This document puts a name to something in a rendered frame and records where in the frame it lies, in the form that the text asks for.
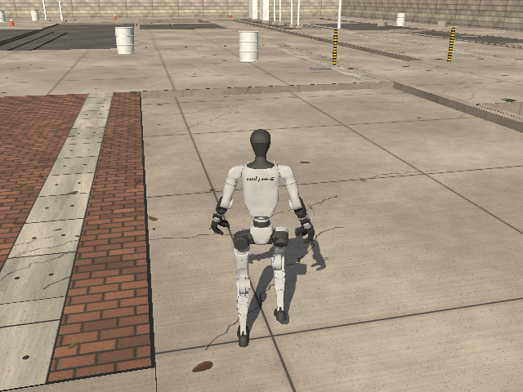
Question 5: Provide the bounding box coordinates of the robot left upper arm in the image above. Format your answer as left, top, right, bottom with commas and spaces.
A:
220, 165, 244, 209

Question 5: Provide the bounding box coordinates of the humanoid robot head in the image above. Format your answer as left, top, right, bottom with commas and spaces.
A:
247, 129, 274, 169

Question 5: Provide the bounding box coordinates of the robot left hand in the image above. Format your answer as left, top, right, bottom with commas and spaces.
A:
211, 219, 230, 235

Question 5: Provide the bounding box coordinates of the left robot forearm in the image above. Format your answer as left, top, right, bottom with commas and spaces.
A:
212, 196, 227, 222

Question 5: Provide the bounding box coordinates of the robot right upper arm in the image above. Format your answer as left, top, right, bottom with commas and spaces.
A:
278, 164, 302, 210

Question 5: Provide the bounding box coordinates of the right robot foot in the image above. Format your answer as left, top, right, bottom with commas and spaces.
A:
274, 307, 286, 322

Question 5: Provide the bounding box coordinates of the robot right hand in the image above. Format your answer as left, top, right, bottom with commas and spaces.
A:
296, 225, 315, 243

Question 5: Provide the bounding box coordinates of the right robot forearm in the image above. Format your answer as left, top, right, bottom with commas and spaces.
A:
294, 197, 312, 229

